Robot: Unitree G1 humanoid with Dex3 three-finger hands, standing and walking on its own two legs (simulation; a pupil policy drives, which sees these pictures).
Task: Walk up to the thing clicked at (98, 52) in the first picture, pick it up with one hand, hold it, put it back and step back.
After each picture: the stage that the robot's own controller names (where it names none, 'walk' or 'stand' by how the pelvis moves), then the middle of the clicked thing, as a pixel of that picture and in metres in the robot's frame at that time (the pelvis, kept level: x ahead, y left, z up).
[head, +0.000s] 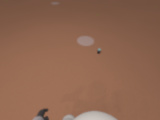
stand; (98, 51) +1.48 -0.25 -0.72
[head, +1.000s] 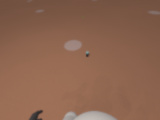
walk; (87, 54) +1.35 +0.11 -0.70
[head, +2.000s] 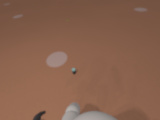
walk; (73, 71) +0.84 +0.33 -0.72
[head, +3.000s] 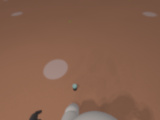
walk; (74, 87) +0.53 +0.22 -0.70
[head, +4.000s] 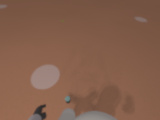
stand; (67, 99) +0.34 +0.20 -0.70
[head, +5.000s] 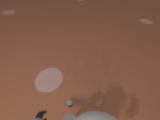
stand; (70, 103) +0.32 +0.18 -0.72
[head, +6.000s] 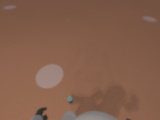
stand; (70, 99) +0.34 +0.18 -0.72
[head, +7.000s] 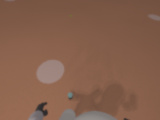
stand; (70, 95) +0.35 +0.17 -0.71
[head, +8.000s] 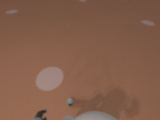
stand; (70, 102) +0.34 +0.18 -0.73
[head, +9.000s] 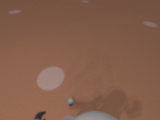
stand; (70, 102) +0.34 +0.18 -0.73
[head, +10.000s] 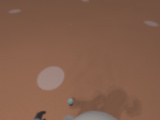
stand; (70, 102) +0.34 +0.18 -0.73
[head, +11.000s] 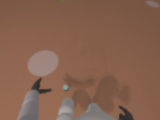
go down; (66, 87) +0.36 +0.19 -0.64
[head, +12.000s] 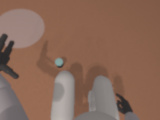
go down; (59, 63) +0.41 +0.25 -0.31
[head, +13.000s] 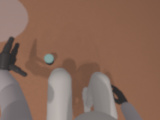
close in; (49, 60) +0.40 +0.27 -0.27
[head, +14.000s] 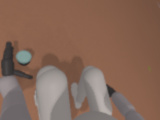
close; (24, 58) +0.38 +0.29 -0.21
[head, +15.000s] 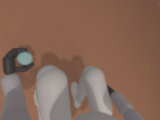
lift; (25, 59) +0.36 +0.29 -0.22
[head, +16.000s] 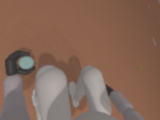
lift; (25, 63) +0.35 +0.27 -0.22
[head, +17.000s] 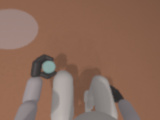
lift; (48, 68) +0.31 +0.27 -0.08
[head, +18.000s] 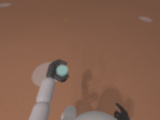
lift; (62, 74) +0.33 +0.17 +0.05
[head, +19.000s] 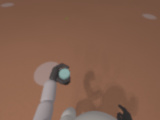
hold; (65, 77) +0.32 +0.16 +0.01
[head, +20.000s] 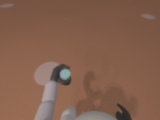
crouch; (65, 77) +0.32 +0.16 +0.00
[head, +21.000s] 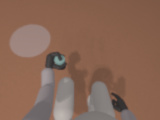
crouch; (60, 62) +0.40 +0.20 -0.09
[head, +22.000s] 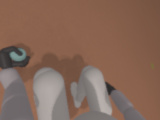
lower; (20, 58) +0.38 +0.30 -0.22
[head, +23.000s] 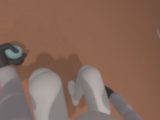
lower; (15, 56) +0.40 +0.30 -0.22
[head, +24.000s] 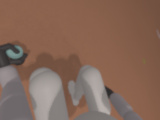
lower; (16, 56) +0.40 +0.30 -0.22
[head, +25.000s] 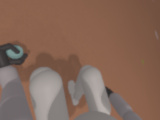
lower; (16, 55) +0.39 +0.30 -0.22
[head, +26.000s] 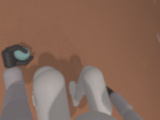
loosen; (22, 57) +0.38 +0.29 -0.22
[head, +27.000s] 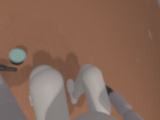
withdraw; (17, 57) +0.38 +0.28 -0.22
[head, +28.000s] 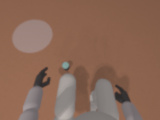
walk; (66, 66) +0.42 +0.22 -0.38
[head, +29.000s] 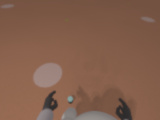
stand; (70, 100) +0.34 +0.16 -0.66
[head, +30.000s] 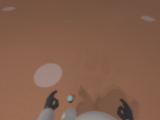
stand; (70, 99) +0.36 +0.18 -0.66
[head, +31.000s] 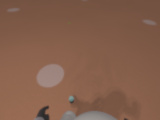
stand; (71, 99) +0.36 +0.17 -0.70
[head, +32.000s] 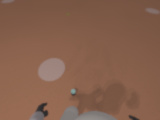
walk; (73, 92) +0.39 +0.15 -0.71
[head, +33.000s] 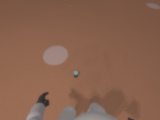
walk; (75, 74) +0.63 +0.13 -0.70
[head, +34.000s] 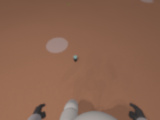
walk; (75, 58) +0.94 +0.24 -0.69
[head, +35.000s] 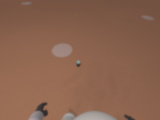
stand; (78, 63) +1.01 +0.16 -0.72
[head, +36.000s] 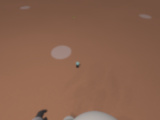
stand; (77, 65) +1.01 +0.18 -0.73
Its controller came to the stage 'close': yes
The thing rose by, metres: 0.71
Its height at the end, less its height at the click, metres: +0.00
